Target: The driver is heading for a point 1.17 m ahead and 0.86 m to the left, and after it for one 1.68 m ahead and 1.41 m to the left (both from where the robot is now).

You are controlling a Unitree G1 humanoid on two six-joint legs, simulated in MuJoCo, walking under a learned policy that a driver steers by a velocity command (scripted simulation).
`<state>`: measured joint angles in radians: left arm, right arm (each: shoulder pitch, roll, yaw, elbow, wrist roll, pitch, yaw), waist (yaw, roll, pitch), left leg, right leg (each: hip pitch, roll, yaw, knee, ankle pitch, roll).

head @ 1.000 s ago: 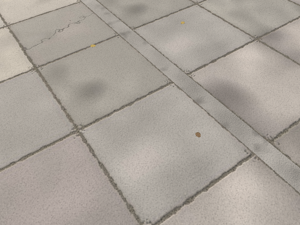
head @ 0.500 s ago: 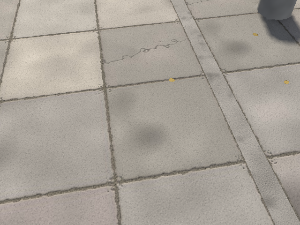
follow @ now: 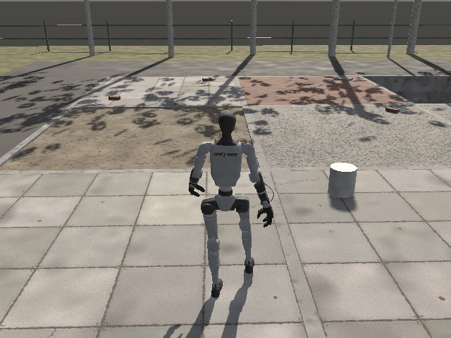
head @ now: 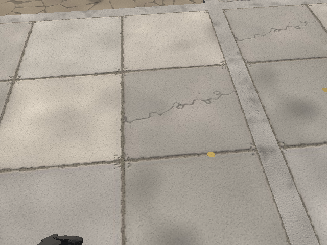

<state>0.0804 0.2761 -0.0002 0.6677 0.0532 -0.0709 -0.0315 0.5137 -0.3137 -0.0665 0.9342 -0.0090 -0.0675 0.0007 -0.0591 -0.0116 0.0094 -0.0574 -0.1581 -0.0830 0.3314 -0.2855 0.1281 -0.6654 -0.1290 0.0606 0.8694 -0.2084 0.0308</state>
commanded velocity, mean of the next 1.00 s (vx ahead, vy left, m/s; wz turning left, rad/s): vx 1.00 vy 0.00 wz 0.93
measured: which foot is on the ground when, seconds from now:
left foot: down 0.00-0.16, up 0.18-0.56, down 0.58-0.98, up 1.00-1.00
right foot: up 0.00-0.12, down 0.14-0.58, up 0.60-0.98, down 1.00-1.00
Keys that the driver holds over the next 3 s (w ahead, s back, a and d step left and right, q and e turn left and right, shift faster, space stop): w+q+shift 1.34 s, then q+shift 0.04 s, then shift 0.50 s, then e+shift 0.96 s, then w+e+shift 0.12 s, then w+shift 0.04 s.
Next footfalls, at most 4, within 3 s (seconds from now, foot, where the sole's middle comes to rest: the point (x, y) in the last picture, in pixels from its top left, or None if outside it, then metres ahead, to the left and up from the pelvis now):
0.14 right None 0.35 -0.17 -0.78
0.58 left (132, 202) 0.69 0.14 -0.78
1.00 right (99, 128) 1.12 0.32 -0.78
1.44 left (5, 138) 1.09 0.79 -0.78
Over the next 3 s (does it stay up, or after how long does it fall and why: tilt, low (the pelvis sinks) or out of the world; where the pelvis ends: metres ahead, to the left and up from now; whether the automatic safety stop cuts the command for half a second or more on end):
stays up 1.18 0.94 0.01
